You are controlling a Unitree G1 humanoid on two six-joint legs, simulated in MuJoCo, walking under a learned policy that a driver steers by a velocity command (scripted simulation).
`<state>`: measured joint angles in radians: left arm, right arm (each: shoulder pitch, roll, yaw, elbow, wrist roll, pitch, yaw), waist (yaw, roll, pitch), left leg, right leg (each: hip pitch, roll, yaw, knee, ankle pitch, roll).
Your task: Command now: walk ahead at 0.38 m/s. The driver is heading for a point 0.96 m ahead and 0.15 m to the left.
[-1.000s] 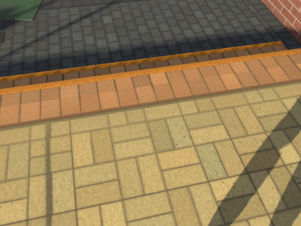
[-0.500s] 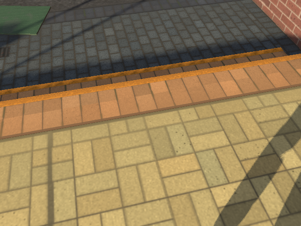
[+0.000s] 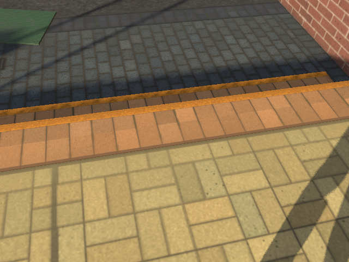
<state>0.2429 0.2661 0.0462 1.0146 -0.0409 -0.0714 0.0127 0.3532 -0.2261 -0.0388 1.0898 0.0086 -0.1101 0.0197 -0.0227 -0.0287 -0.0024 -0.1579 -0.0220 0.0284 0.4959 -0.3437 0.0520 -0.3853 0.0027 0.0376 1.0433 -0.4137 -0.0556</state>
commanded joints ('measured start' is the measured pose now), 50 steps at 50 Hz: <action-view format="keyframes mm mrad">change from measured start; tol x32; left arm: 1 -134 96 26 -93 13 -38 -10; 13 -435 37 -5 -238 6 -31 -55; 19 186 276 89 -89 36 -22 -39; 50 -39 138 14 -171 14 -96 -19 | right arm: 1 50 -108 -6 -36 -3 -11 6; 19 219 -19 17 -92 -14 29 -23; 40 -408 -82 -12 -330 18 19 17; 50 -75 -181 -65 -315 -1 25 10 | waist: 1 -19 116 104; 14 -25 135 141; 20 162 -168 -410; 29 -6 -27 52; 50 -32 46 -106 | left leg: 1 253 283 -364 -322 192 123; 13 195 263 -114 -379 466 112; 17 231 240 -50 -1 1031 59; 20 -482 -27 -170 857 -201 -18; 21 -579 38 -158 907 -154 4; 41 -548 107 -31 73 326 19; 45 -3 -2 18 44 261 112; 47 578 382 -862 -175 92 378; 50 236 268 -500 -219 219 252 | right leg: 1 -441 -106 21 34 160 -19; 15 -137 -10 -91 -529 385 -25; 18 488 -59 -8 -487 344 -122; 19 877 -347 495 -559 115 -300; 27 122 -207 151 -933 295 -190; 40 458 -262 -63 -893 454 -119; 44 495 -248 -150 -555 1002 -60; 45 369 -203 -187 -319 973 -24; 47 -296 74 -36 312 -125 67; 50 -383 -85 46 228 52 14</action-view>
